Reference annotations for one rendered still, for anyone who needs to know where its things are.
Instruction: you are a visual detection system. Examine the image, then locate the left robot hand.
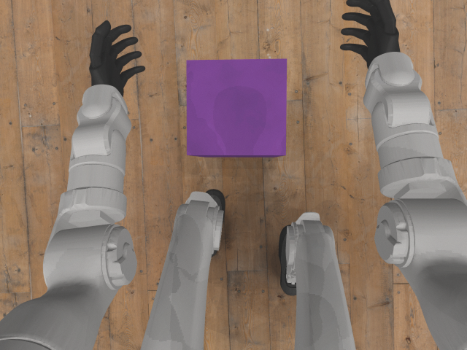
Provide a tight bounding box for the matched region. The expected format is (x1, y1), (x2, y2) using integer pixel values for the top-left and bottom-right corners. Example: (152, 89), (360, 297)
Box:
(89, 20), (145, 97)

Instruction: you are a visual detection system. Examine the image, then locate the right robot upper arm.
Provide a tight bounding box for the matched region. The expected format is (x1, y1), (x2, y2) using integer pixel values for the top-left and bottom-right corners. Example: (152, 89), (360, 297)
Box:
(374, 198), (467, 350)

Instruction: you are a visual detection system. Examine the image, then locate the left robot shin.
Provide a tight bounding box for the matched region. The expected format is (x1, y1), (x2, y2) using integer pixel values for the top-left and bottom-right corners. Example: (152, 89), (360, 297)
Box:
(174, 191), (217, 225)

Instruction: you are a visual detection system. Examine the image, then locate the carton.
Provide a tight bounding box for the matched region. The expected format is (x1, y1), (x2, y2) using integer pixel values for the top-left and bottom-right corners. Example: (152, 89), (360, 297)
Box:
(186, 58), (287, 158)

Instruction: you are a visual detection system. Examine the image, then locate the right robot hand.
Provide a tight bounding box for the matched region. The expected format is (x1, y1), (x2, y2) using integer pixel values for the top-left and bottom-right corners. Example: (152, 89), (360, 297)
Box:
(340, 0), (400, 68)

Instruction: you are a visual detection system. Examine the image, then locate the robot left forearm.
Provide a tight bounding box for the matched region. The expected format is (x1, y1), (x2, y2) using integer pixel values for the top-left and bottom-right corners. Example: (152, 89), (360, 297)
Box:
(43, 85), (131, 285)

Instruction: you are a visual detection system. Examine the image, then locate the left robot upper arm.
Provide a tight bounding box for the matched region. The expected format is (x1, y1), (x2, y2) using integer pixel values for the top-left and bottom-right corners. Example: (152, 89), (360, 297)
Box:
(0, 224), (137, 350)

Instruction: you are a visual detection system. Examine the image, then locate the right robot foot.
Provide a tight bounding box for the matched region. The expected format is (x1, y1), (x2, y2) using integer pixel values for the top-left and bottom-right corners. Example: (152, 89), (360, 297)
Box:
(279, 225), (296, 296)

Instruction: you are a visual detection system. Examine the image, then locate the robot right forearm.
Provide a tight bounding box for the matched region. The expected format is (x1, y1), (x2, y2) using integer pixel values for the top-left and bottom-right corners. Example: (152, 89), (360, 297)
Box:
(363, 52), (467, 206)

